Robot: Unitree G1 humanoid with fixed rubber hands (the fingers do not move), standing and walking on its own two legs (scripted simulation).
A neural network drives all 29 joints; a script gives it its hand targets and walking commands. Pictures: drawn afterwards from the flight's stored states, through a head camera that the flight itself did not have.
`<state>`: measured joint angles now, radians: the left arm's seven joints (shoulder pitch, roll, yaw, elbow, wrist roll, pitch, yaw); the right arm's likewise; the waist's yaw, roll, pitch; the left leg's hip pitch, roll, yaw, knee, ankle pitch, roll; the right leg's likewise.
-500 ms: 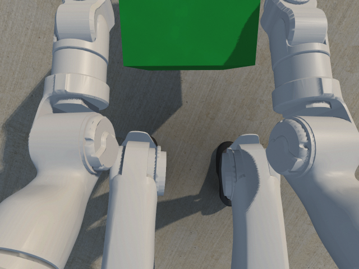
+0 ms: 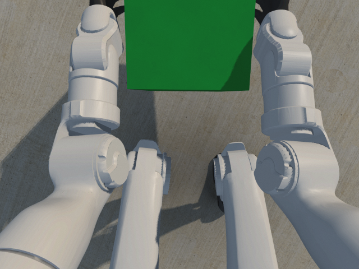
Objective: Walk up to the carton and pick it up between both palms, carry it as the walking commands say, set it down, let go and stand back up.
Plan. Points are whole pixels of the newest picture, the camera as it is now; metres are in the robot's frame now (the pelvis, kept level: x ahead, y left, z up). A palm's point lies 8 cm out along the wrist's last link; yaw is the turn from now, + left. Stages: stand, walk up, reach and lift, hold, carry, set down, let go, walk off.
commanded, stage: reach and lift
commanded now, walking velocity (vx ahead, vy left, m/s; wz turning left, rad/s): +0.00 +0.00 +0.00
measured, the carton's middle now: (187, 17) +0.56 +0.03 -0.18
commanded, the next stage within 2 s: none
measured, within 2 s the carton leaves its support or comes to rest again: neither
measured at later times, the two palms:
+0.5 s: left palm (86, 5) +0.51 +0.16 -0.04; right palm (296, 8) +0.52 -0.11 -0.03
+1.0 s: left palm out of the picture +0.49 +0.16 +0.04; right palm out of the picture +0.50 -0.12 +0.04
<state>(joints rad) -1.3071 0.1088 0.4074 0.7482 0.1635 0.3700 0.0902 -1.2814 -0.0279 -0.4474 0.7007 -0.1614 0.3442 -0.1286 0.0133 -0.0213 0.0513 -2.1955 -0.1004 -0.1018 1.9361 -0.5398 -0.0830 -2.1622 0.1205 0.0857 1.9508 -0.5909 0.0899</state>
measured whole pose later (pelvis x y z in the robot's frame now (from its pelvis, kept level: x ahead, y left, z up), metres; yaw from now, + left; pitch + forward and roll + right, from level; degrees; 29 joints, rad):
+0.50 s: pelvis -0.01 +0.00 +0.05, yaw +0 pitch +45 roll -1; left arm -1.22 0.05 0.46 0.72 0.23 0.41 0.07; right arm -1.20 0.02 -0.50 0.68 -0.23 0.38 -0.10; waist 0.01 -0.02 -0.04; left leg -2.06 -0.11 -0.12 1.77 -0.49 -0.09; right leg -2.03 0.13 0.10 1.78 -0.53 0.09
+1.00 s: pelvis +0.00 +0.00 +0.10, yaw +0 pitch +42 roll -1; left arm -1.07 -0.01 0.46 0.70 0.25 0.40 0.07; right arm -1.04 0.07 -0.49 0.66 -0.24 0.37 -0.09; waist 0.01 -0.01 -0.13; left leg -1.85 -0.11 -0.13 1.60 -0.48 -0.08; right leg -1.83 0.12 0.11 1.62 -0.52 0.08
